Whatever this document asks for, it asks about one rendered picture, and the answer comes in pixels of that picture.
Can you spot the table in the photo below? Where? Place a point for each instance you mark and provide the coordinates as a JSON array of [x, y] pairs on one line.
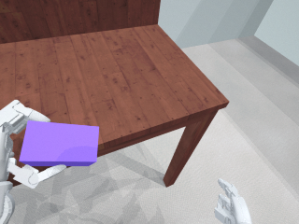
[[107, 64]]

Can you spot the robot right hand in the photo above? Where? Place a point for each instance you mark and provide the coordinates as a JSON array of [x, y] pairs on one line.
[[236, 210]]

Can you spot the sponge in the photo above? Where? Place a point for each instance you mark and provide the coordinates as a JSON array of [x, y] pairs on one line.
[[51, 144]]

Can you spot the robot left forearm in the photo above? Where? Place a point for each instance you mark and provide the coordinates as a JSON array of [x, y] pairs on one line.
[[7, 202]]

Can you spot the robot left hand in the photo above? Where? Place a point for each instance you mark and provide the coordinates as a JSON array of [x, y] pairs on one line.
[[13, 119]]

